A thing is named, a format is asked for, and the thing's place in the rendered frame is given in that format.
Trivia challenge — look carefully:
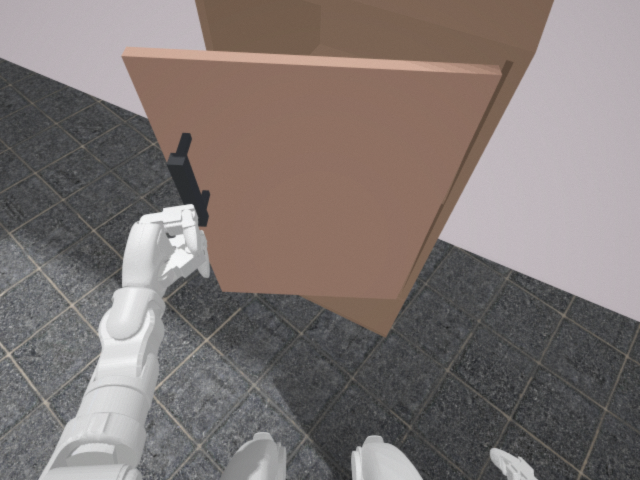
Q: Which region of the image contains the robot left forearm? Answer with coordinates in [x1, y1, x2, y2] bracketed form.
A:
[38, 286, 166, 480]

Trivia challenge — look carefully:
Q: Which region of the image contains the cupboard door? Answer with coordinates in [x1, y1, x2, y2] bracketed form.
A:
[121, 47, 502, 299]

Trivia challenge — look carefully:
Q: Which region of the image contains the robot left thigh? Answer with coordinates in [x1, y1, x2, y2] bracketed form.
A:
[219, 439, 286, 480]

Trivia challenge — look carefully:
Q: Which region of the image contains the robot right shin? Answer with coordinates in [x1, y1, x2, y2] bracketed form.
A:
[362, 436, 384, 447]

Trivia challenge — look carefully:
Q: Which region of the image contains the right robot hand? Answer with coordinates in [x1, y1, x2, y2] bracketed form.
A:
[490, 448, 538, 480]

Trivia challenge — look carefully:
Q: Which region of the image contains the handle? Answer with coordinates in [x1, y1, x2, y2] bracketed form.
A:
[166, 133, 210, 227]

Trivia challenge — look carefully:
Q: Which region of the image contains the left robot hand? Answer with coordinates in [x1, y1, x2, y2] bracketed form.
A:
[122, 204, 210, 298]

